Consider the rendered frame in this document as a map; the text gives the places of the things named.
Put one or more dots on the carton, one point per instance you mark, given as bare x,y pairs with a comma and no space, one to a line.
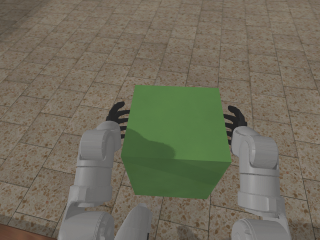
175,143

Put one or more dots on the robot right upper arm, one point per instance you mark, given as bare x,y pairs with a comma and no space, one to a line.
256,229

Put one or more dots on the left robot hand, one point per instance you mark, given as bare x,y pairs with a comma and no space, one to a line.
114,115

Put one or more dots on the right robot forearm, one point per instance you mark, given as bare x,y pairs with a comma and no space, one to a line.
259,170

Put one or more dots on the robot left upper arm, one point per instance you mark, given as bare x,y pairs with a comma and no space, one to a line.
88,225

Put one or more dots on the robot left thigh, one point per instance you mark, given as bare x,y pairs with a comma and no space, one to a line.
136,225

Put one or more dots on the left robot forearm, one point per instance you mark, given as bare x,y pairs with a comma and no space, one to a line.
92,183

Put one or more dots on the right robot hand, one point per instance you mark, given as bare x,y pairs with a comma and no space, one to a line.
238,120

